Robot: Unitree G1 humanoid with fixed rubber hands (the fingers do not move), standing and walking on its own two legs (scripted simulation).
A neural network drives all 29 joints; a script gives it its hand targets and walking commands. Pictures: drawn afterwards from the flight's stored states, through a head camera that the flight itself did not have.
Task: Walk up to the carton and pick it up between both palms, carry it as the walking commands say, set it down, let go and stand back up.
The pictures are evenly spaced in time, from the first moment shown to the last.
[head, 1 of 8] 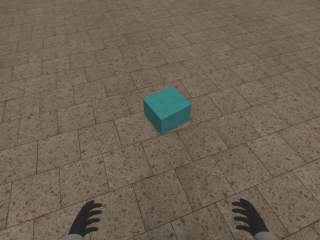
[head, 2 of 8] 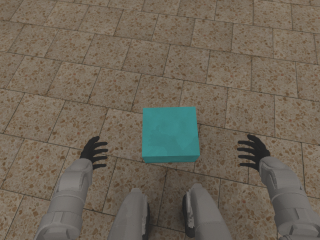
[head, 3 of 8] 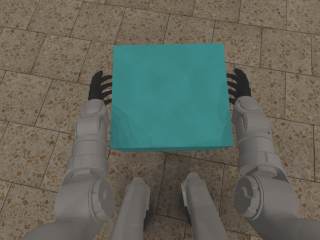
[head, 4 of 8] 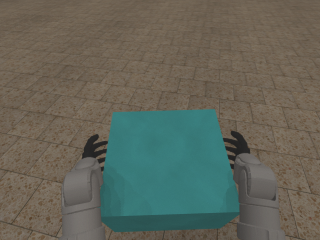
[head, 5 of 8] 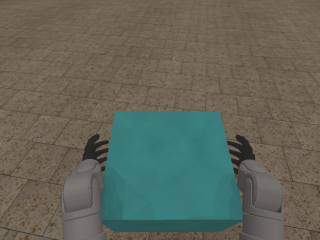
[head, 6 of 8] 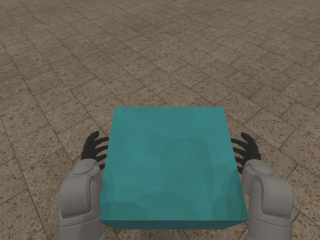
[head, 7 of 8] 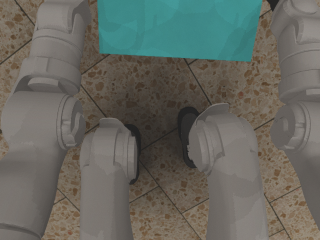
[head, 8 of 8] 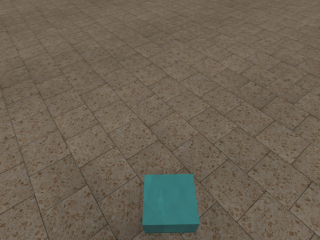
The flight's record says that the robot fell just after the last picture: no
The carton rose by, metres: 0.70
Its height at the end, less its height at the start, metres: +0.00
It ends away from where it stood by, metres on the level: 2.60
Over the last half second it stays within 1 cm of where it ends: yes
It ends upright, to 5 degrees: yes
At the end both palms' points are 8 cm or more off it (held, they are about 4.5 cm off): yes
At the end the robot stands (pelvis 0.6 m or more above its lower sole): yes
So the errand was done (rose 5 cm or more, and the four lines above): yes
